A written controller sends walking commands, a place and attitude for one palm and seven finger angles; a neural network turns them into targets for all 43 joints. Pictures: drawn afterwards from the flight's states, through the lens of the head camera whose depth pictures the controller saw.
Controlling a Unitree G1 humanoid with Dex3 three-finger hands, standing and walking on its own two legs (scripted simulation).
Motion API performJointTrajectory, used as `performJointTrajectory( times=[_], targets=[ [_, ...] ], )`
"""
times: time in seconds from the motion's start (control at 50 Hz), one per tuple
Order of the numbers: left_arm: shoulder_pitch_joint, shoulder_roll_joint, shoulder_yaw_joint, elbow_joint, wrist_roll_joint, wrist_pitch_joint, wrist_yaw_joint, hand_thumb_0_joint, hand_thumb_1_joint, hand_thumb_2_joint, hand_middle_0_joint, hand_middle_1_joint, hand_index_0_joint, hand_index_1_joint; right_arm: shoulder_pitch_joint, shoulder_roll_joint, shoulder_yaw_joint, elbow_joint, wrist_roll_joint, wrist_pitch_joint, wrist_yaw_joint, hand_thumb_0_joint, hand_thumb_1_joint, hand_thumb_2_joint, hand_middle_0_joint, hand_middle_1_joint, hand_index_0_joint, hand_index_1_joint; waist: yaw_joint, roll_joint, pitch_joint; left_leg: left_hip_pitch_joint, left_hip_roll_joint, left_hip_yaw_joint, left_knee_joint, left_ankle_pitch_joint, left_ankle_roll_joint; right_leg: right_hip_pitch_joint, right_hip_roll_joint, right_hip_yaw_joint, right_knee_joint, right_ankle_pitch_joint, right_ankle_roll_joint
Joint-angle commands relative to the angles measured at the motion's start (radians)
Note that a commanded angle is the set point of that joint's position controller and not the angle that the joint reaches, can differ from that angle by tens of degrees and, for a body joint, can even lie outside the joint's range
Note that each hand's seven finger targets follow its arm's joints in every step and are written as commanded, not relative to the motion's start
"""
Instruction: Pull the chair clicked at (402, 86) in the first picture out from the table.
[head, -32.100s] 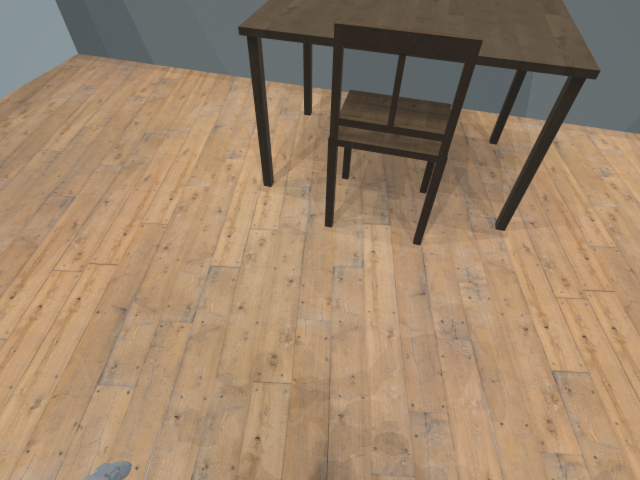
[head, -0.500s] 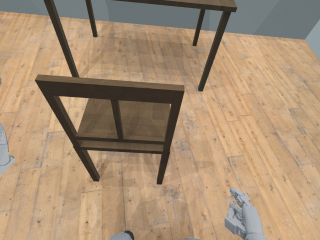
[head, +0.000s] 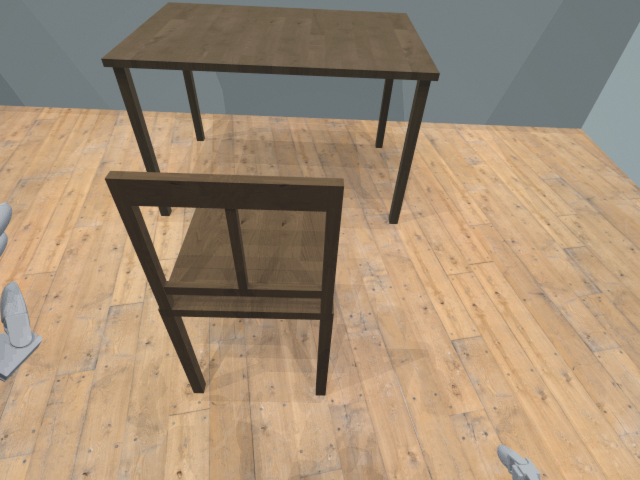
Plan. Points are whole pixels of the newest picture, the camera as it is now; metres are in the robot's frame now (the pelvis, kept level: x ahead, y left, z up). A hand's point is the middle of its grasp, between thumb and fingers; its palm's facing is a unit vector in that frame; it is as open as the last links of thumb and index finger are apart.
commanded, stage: stop stepping back and stand still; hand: left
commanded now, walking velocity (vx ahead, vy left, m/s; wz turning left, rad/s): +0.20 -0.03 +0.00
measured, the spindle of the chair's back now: (237, 249) +0.60 +0.17 -0.11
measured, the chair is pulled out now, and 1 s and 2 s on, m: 0.68 0.68 0.68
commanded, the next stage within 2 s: let the arm hang, fingers relaxed in 0.14 s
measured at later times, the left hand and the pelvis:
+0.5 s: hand out of the picture +0.10 +0.16 -0.16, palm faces -0.01 -0.99 -0.12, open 7.4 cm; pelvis +0.00 +0.01 -0.01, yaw +2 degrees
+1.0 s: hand out of the picture -0.03 +0.19 -0.16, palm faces +0.05 -0.97 -0.23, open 7.3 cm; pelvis +0.00 +0.01 +0.00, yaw +2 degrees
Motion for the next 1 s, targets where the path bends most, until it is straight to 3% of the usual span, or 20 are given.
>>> performJointTrajectory(
  times=[0.0, 0.02, 0.06, 0.08, 0.14, 0.2, 0.22, 0.24, 0.26, 0.28, 0.34, 0.4, 0.42, 0.44, 0.46, 0.52, 0.58, 0.7, 0.8, 0.98],
  targets=[
    [-0.001, 0.154, 0.129, -0.108, -0.014, -0.066, 0.015, 0.0, 0.9, 0.9, -0.2, -0.3, -0.2, -0.3, -0.136, -0.128, -0.022, -0.131, 0.006, -0.026, -0.001, 0.0, -0.9, -0.9, 0.2, 0.3, 0.2, 0.3, 0.057, 0.085, 0.057, -0.224, 0.136, -0.092, -0.043, -0.016, 0.088, 0.265, -0.005, -0.011, -0.378, 0.131, -0.009],
    [-0.017, 0.163, 0.138, -0.073, -0.012, -0.065, 0.012, 0.0, 0.9, 0.9, -0.2, -0.3, -0.2, -0.3, -0.142, -0.125, -0.022, -0.127, 0.002, -0.018, -0.002, 0.0, -0.9, -0.9, 0.2, 0.3, 0.2, 0.3, 0.055, 0.025, 0.063, -0.287, 0.099, -0.074, 0.038, -0.113, 0.068, 0.312, -0.044, 0.078, -0.438, 0.114, -0.033],
    [-0.086, 0.194, 0.149, -0.045, -0.02, -0.059, 0.014, 0.0, 0.9, 0.9, -0.2, -0.3, -0.2, -0.3, -0.132, -0.116, -0.028, -0.135, 0.004, -0.007, -0.001, 0.0, -0.9, -0.9, 0.2, 0.3, 0.2, 0.3, 0.041, -0.23, 0.059, -0.381, -0.034, 0.013, 0.369, -0.193, 0.013, 0.264, -0.303, 0.515, -0.612, -0.094, -0.171],
    [-0.149, 0.167, 0.117, -0.047, -0.015, -0.057, 0.015, 0.0, 0.9, 0.9, -0.2, -0.3, -0.2, -0.3, -0.124, -0.115, -0.034, -0.129, 0.006, -0.003, 0.006, 0.0, -0.9, -0.9, 0.2, 0.3, 0.2, 0.3, 0.044, -0.22, 0.049, -0.339, -0.023, -0.017, 0.467, -0.196, 0.004, 0.185, -0.356, 0.55, -0.658, -0.234, -0.207],
    [-0.16, 0.147, 0.084, -0.096, -0.018, -0.044, 0.011, 0.0, 0.9, 0.9, -0.2, -0.3, -0.2, -0.3, -0.164, -0.104, -0.015, -0.137, 0.006, 0.012, 0.009, 0.0, -0.9, -0.9, 0.2, 0.3, 0.2, 0.3, 0.032, -0.215, 0.063, -0.168, 0.029, -0.036, 0.263, -0.11, 0.017, 0.071, -0.29, 0.346, -0.58, -0.041, -0.183],
    [-0.187, 0.165, 0.082, -0.225, -0.011, -0.062, 0.026, 0.0, 0.9, 0.9, -0.2, -0.3, -0.2, -0.3, -0.19, -0.084, 0.013, -0.141, -0.013, -0.007, -0.017, 0.0, -0.9, -0.9, 0.2, 0.3, 0.2, 0.3, 0.033, 0.005, 0.042, 0.021, -0.009, 0.013, -0.105, -0.014, 0.023, 0.066, -0.151, 0.144, -0.435, -0.002, -0.093],
    [-0.174, -0.168, -0.3, 0.553, 0.086, 0.164, -0.106, 0.0, 0.9, 0.9, -0.2, -0.3, -0.2, -0.3, -0.02, -0.16, -0.021, 0.091, -0.036, 0.023, 0.093, 0.0, -0.9, -0.9, 0.2, 0.3, 0.2, 0.3, -0.044, 0.147, 0.089, 0.012, 0.107, -0.215, -0.044, 0.292, 0.071, -0.202, -0.105, 0.031, -0.023, 0.2, -0.041],
    [-0.155, -0.219, -0.313, 0.568, 0.058, 0.23, -0.121, 0.0, 0.9, 0.9, -0.2, -0.3, -0.2, -0.3, -0.006, -0.126, -0.016, 0.048, -0.05, 0.084, 0.08, 0.0, -0.9, -0.9, 0.2, 0.3, 0.2, 0.3, -0.01, 0.278, 0.061, -0.053, 0.241, -0.376, -0.162, 0.444, 0.154, -0.218, -0.005, 0.04, 0.13, -0.135, 0.007],
    [-0.132, -0.2, -0.314, 0.559, 0.057, 0.246, -0.123, 0.0, 0.9, 0.9, -0.2, -0.3, -0.2, -0.3, -0.031, -0.168, -0.021, -0.001, -0.058, 0.1, 0.066, 0.0, -0.9, -0.9, 0.2, 0.3, 0.2, 0.3, 0.002, 0.241, 0.044, -0.092, 0.272, -0.415, -0.149, 0.466, 0.212, -0.188, 0.009, 0.109, 0.288, -0.174, 0.013],
    [-0.177, -0.202, -0.337, 0.572, 0.06, 0.246, -0.125, 0.0, 0.9, 0.9, -0.2, -0.3, -0.2, -0.3, -0.076, -0.153, -0.02, -0.029, -0.07, 0.107, 0.066, 0.0, -0.9, -0.9, 0.2, 0.3, 0.2, 0.3, 0.021, 0.091, 0.016, -0.152, 0.271, -0.429, -0.117, 0.454, 0.216, -0.175, -0.001, 0.141, 0.308, -0.16, 0.008],
    [-0.24, -0.202, -0.357, 0.745, 0.057, 0.23, -0.137, 0.0, 0.9, 0.9, -0.2, -0.3, -0.2, -0.3, -0.121, -0.129, 0.001, 0.004, -0.074, 0.114, 0.058, 0.0, -0.9, -0.9, 0.2, 0.3, 0.2, 0.3, 0.065, -0.032, -0.037, -0.045, 0.186, -0.256, -0.042, 0.739, 0.155, -0.057, -0.002, 0.101, 0.065, -0.06, 0.009],
    [-0.19, -0.145, -0.364, 0.962, 0.051, 0.217, -0.128, 0.0, 0.9, 0.9, -0.2, -0.3, -0.2, -0.3, -0.104, -0.129, 0.004, 0.071, -0.046, 0.13, 0.05, 0.0, -0.9, -0.9, 0.2, 0.3, 0.2, 0.3, 0.096, -0.007, -0.079, -0.032, 0.081, -0.164, 0.043, 0.592, 0.061, 0.183, 0.003, 0.112, -0.316, 0.356, -0.008],
    [-0.174, -0.105, -0.366, 1.02, 0.049, 0.212, -0.12, 0.0, 0.9, 0.9, -0.2, -0.3, -0.2, -0.3, -0.08, -0.101, 0.006, 0.088, -0.033, 0.13, 0.051, 0.0, -0.9, -0.9, 0.2, 0.3, 0.2, 0.3, 0.088, -0.034, -0.107, -0.091, 0.017, -0.12, 0.071, 0.394, 0.024, 0.279, -0.073, 0.24, -0.333, 0.549, -0.045],
    [-0.204, -0.073, -0.376, 1.063, 0.048, 0.212, -0.119, 0.0, 0.9, 0.9, -0.2, -0.3, -0.2, -0.3, -0.054, -0.082, 0.013, 0.102, -0.024, 0.135, 0.053, 0.0, -0.9, -0.9, 0.2, 0.3, 0.2, 0.3, 0.064, 0.005, -0.108, -0.102, -0.026, -0.081, 0.063, 0.166, -0.002, 0.265, -0.172, 0.324, -0.356, 0.571, -0.1],
    [-0.251, -0.058, -0.392, 1.104, 0.044, 0.217, -0.123, 0.0, 0.9, 0.9, -0.2, -0.3, -0.2, -0.3, -0.029, -0.066, 0.019, 0.126, -0.022, 0.145, 0.059, 0.0, -0.9, -0.9, 0.2, 0.3, 0.2, 0.3, 0.032, 0.085, -0.068, -0.058, -0.032, -0.085, 0.015, 0.056, -0.003, 0.173, -0.192, 0.3, -0.384, 0.367, -0.12],
    [-0.291, -0.116, -0.413, 1.23, 0.032, 0.215, -0.123, 0.0, 0.9, 0.9, -0.2, -0.3, -0.2, -0.3, -0.035, -0.061, 0.029, 0.201, -0.033, 0.16, 0.051, 0.0, -0.9, -0.9, 0.2, 0.3, 0.2, 0.3, 0.034, -0.009, 0.067, -0.009, 0.015, -0.112, -0.019, 0.146, 0.0, 0.057, -0.102, 0.257, -0.423, 0.213, -0.101],
    [-0.263, -0.168, -0.406, 1.271, 0.035, 0.223, -0.113, 0.0, 0.9, 0.9, -0.2, -0.3, -0.2, -0.3, 0.007, -0.04, 0.024, 0.237, -0.04, 0.153, 0.046, 0.0, -0.9, -0.9, 0.2, 0.3, 0.2, 0.3, 0.049, 0.122, 0.056, -0.042, 0.051, -0.153, -0.101, 0.166, 0.022, 0.14, -0.056, 0.183, -0.391, 0.255, -0.074],
    [-0.255, -0.175, -0.421, 1.384, 0.028, 0.231, -0.115, 0.0, 0.9, 0.9, -0.2, -0.3, -0.2, -0.3, 0.048, -0.05, 0.03, 0.298, -0.035, 0.154, 0.039, 0.0, -0.9, -0.9, 0.2, 0.3, 0.2, 0.3, 0.061, 0.017, 0.107, -0.081, 0.063, -0.165, -0.166, 0.082, 0.035, 0.17, -0.056, 0.169, -0.42, 0.211, -0.066],
    [-0.234, -0.174, -0.427, 1.444, 0.026, 0.234, -0.114, 0.0, 0.9, 0.9, -0.2, -0.3, -0.2, -0.3, 0.087, -0.048, 0.033, 0.34, -0.035, 0.159, 0.037, 0.0, -0.9, -0.9, 0.2, 0.3, 0.2, 0.3, 0.06, 0.002, 0.148, -0.098, 0.058, -0.163, -0.192, -0.021, 0.037, 0.14, -0.056, 0.179, -0.442, 0.131, -0.068],
    [-0.188, -0.196, -0.436, 1.514, 0.024, 0.225, -0.106, 0.0, 0.9, 0.9, -0.2, -0.3, -0.2, -0.3, 0.127, -0.012, 0.042, 0.401, -0.029, 0.158, 0.031, 0.0, -0.9, -0.9, 0.2, 0.3, 0.2, 0.3, 0.059, -0.018, 0.144, -0.055, 0.049, -0.14, -0.162, 0.041, 0.038, 0.112, -0.065, 0.192, -0.457, 0.138, -0.074]
  ],
)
